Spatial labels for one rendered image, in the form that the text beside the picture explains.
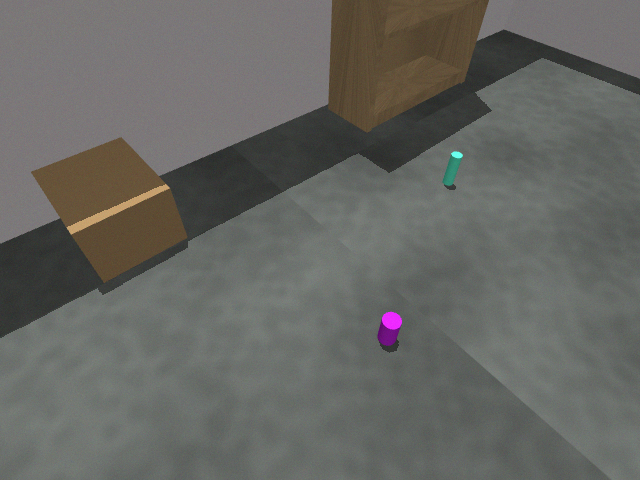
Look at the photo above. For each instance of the bookshelf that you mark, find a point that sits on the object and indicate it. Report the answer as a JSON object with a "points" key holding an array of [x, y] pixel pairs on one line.
{"points": [[387, 56]]}

